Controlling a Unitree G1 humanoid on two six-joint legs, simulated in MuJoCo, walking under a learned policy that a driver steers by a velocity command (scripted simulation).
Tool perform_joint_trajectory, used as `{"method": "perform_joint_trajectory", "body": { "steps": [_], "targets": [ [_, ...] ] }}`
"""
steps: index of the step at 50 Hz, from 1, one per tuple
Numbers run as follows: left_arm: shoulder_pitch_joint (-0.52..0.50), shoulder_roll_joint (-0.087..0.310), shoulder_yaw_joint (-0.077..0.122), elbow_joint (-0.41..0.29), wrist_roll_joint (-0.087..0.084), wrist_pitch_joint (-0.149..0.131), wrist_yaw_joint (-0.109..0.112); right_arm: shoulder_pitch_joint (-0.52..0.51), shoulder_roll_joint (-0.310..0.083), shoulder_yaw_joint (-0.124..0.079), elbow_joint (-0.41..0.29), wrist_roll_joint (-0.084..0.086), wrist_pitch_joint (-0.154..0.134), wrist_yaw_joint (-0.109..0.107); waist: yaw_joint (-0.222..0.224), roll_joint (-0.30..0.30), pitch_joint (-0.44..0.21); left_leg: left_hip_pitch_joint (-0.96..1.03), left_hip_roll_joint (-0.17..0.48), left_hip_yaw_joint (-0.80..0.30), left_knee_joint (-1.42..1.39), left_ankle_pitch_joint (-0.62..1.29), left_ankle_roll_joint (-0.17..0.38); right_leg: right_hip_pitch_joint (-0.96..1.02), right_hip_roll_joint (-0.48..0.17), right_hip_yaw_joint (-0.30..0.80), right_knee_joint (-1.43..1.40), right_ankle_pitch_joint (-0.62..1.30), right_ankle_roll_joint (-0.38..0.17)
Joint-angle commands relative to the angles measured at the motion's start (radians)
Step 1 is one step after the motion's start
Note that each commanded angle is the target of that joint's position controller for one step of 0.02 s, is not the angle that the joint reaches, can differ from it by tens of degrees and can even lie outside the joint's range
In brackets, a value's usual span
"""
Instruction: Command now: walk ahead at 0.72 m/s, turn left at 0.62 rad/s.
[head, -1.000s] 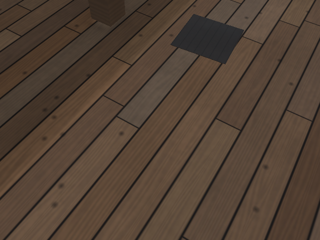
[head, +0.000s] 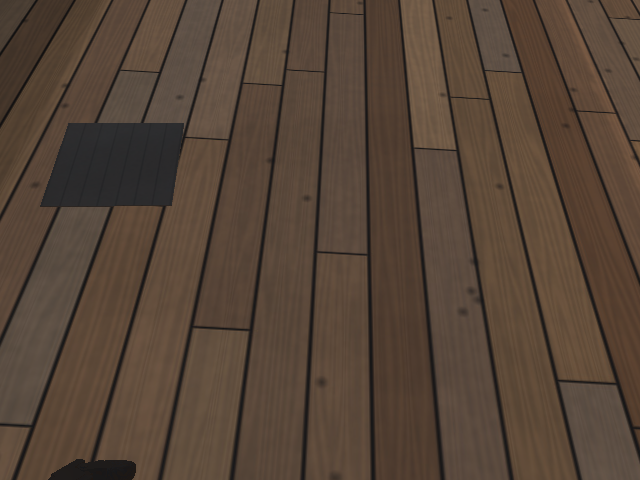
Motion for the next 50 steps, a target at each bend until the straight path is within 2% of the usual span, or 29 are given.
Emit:
{"method": "perform_joint_trajectory", "body": {
  "steps": [1,2,3,4,5,6,7,8,9,11,13,15,17,18,19,20,21,22,24,26,29,33,36,37,38,39,41,44,50],
  "targets": [
    [0.212,0.161,0.047,-0.002,-0.004,-0.002,0.040,-0.232,-0.097,-0.033,-0.149,0.011,-0.024,0.008,0.200,0.020,-0.054,-0.554,-0.017,-0.031,0.127,-0.285,0.032,0.616,-0.169,0.101,-0.152,-0.022,-0.034],
    [0.247,0.275,0.068,-0.009,0.025,-0.005,0.052,-0.240,-0.003,-0.001,-0.206,0.032,-0.041,0.008,0.207,-0.209,-0.132,-0.685,-0.063,0.122,0.417,-0.308,0.005,0.654,-0.463,0.459,-0.265,-0.378,-0.114],
    [0.188,0.273,0.081,0.003,0.043,-0.001,0.056,-0.307,-0.065,0.001,-0.239,0.006,-0.040,0.009,0.180,-0.156,-0.075,-0.732,0.096,0.172,0.555,-0.173,0.003,0.489,-0.552,0.574,-0.273,-0.452,-0.198],
    [0.154,0.183,0.054,-0.001,0.038,-0.008,0.044,-0.328,-0.105,-0.010,-0.232,-0.009,-0.036,0.018,0.159,-0.066,-0.016,-0.725,0.117,0.178,0.612,-0.112,0.005,0.423,-0.481,0.487,-0.269,-0.413,-0.194],
    [0.169,0.141,0.039,0.012,0.035,-0.016,0.032,-0.265,-0.105,-0.013,-0.202,-0.028,-0.035,0.030,0.134,-0.050,0.002,-0.684,0.116,0.185,0.628,-0.090,0.000,0.388,-0.412,0.381,-0.283,-0.328,-0.180],
    [0.188,0.125,0.031,0.028,0.037,-0.022,0.027,-0.212,-0.108,-0.016,-0.178,-0.038,-0.031,0.045,0.118,-0.073,0.002,-0.643,0.116,0.208,0.653,-0.088,-0.003,0.369,-0.364,0.295,-0.307,-0.244,-0.172],
    [0.206,0.115,0.025,0.052,0.034,-0.028,0.025,-0.222,-0.097,-0.012,-0.179,-0.042,-0.026,0.058,0.114,-0.083,0.058,-0.646,0.119,0.225,0.670,-0.070,-0.005,0.335,-0.332,0.209,-0.315,-0.081,-0.176],
    [0.165,0.094,0.028,0.046,-0.031,-0.039,0.026,-0.213,-0.055,0.001,-0.195,0.080,-0.050,0.024,0.101,-0.143,0.107,-0.697,0.156,0.182,0.631,-0.033,-0.007,0.379,-0.313,0.147,-0.288,0.132,-0.179],
    [0.172,0.092,0.027,0.059,-0.037,-0.042,0.024,-0.259,-0.041,0.018,-0.207,0.076,-0.061,0.016,0.113,-0.111,0.111,-0.684,0.151,0.195,0.583,-0.014,-0.014,0.361,-0.308,0.095,-0.276,0.297,-0.182],
    [0.150,0.137,0.040,0.073,-0.031,-0.033,0.024,-0.324,-0.023,0.034,-0.241,0.030,-0.076,0.027,0.105,-0.070,0.108,-0.546,0.145,0.251,0.406,0.065,-0.028,0.269,-0.283,-0.009,-0.253,0.499,-0.176],
    [0.141,0.185,0.053,0.088,-0.040,-0.027,0.023,-0.339,-0.024,0.041,-0.251,0.022,-0.081,0.045,0.098,-0.102,0.080,-0.322,0.110,0.316,0.271,0.135,-0.030,0.157,-0.262,-0.074,-0.246,0.616,-0.163],
    [0.161,0.213,0.062,0.112,-0.055,-0.030,0.019,-0.299,-0.078,0.020,-0.247,0.024,-0.075,0.049,0.058,-0.112,0.036,-0.151,0.060,0.339,0.201,0.182,0.003,0.143,-0.269,-0.096,-0.172,0.787,-0.144],
    [0.175,0.194,0.055,0.123,-0.063,-0.041,0.017,-0.127,-0.146,-0.018,-0.195,0.013,-0.064,0.031,-0.045,-0.075,-0.060,0.156,0.006,0.348,0.091,0.333,0.060,0.081,-0.222,-0.153,0.056,0.864,-0.087],
    [0.188,0.159,0.041,0.113,-0.039,-0.051,0.016,-0.050,-0.203,-0.035,-0.185,0.007,-0.052,0.009,-0.084,-0.014,-0.114,0.352,0.084,0.256,0.116,0.605,0.090,-0.067,-0.174,-0.181,0.263,0.639,-0.036],
    [0.324,0.045,-0.001,0.097,0.002,-0.051,0.004,-0.036,-0.276,-0.026,-0.203,-0.027,-0.046,-0.010,0.003,0.282,-0.307,0.622,0.442,-0.161,0.165,1.096,0.286,-0.293,-0.052,-0.156,0.725,-0.355,0.039],
    [0.364,0.132,0.008,0.150,-0.032,-0.043,0.000,-0.007,-0.232,-0.014,-0.213,-0.017,-0.044,-0.001,-0.054,0.207,-0.545,0.629,0.523,-0.354,0.078,0.966,0.394,-0.259,-0.025,0.059,0.891,-0.409,0.045],
    [0.258,0.184,0.027,0.126,-0.062,-0.031,0.002,-0.085,-0.205,-0.008,-0.206,0.000,-0.046,0.007,-0.044,0.134,-0.394,0.518,0.441,-0.206,0.038,0.851,0.346,-0.328,-0.077,0.049,0.892,-0.342,0.041],
    [0.191,0.170,0.020,0.101,-0.056,-0.024,0.012,-0.160,-0.165,0.002,-0.196,0.022,-0.050,0.008,-0.013,0.096,-0.240,0.386,0.381,-0.105,0.010,0.752,0.292,-0.383,-0.114,0.010,0.815,-0.271,0.035],
    [0.185,0.154,0.020,0.110,-0.032,0.003,0.034,-0.253,-0.107,0.023,-0.195,0.014,-0.053,0.006,0.055,0.055,-0.131,0.132,0.325,-0.013,-0.054,0.691,0.247,-0.276,-0.156,0.010,0.711,-0.179,0.042],
    [0.252,0.114,0.015,0.132,-0.025,0.028,0.039,-0.300,-0.099,0.023,-0.183,-0.009,-0.062,0.008,0.108,0.090,-0.126,-0.026,0.303,0.062,-0.106,0.690,0.244,-0.128,-0.149,-0.005,0.622,-0.125,0.049],
    [0.224,0.071,0.000,0.130,-0.011,0.041,0.048,-0.335,-0.097,0.021,-0.156,-0.011,-0.066,0.001,0.112,0.102,-0.120,-0.102,0.271,0.135,-0.133,0.634,0.233,-0.030,-0.141,-0.018,0.409,-0.051,0.050],
    [0.142,0.084,0.003,0.120,-0.015,0.058,0.045,-0.317,-0.095,0.023,-0.114,-0.009,-0.044,-0.007,0.076,0.109,-0.085,-0.128,0.261,0.113,-0.170,0.223,0.209,0.038,-0.124,-0.018,0.246,0.069,0.034],
    [0.116,0.069,0.001,0.115,0.003,0.057,0.040,-0.316,-0.048,0.045,-0.088,-0.001,-0.036,-0.003,0.098,0.084,-0.018,-0.183,0.205,0.108,-0.142,-0.090,0.129,0.150,-0.105,-0.031,0.027,0.164,-0.002],
    [0.106,0.092,0.003,0.101,0.011,0.052,0.041,-0.275,-0.027,0.054,-0.069,-0.008,-0.039,-0.002,0.087,0.045,-0.004,-0.198,0.170,0.116,-0.109,-0.144,0.079,0.184,-0.157,0.030,-0.028,0.252,-0.021],
    [0.069,0.165,0.017,0.088,0.006,0.051,0.044,-0.206,-0.039,0.048,-0.058,-0.013,-0.041,-0.001,0.027,-0.054,0.020,-0.205,0.104,0.169,-0.080,-0.179,0.036,0.148,-0.204,0.069,-0.027,0.244,-0.054],
    [0.057,0.144,0.019,0.102,0.000,0.048,0.038,-0.209,-0.045,0.046,-0.051,-0.011,-0.036,-0.008,0.027,-0.114,0.020,-0.102,0.073,0.225,-0.051,-0.125,0.010,0.025,-0.181,0.065,-0.052,0.048,-0.072],
    [0.034,0.072,-0.001,0.102,0.004,0.034,0.028,-0.249,-0.061,0.040,-0.049,-0.006,-0.024,-0.020,0.042,-0.096,0.033,-0.038,0.080,0.226,-0.012,-0.037,0.009,-0.028,-0.145,0.039,-0.068,0.008,-0.047],
    [0.056,0.069,-0.003,0.115,-0.005,0.014,0.026,-0.239,-0.060,0.038,-0.031,-0.005,-0.017,-0.026,0.053,-0.060,-0.006,-0.016,0.094,0.214,0.004,0.092,0.024,0.036,-0.129,0.016,-0.025,0.169,-0.031],
    [0.066,0.069,-0.001,0.138,-0.013,0.019,0.032,-0.242,-0.052,0.036,0.015,0.007,-0.016,-0.029,0.062,0.001,-0.035,0.024,0.102,0.213,0.027,0.229,0.019,0.088,-0.114,-0.002,0.010,0.306,-0.039]
  ]
}}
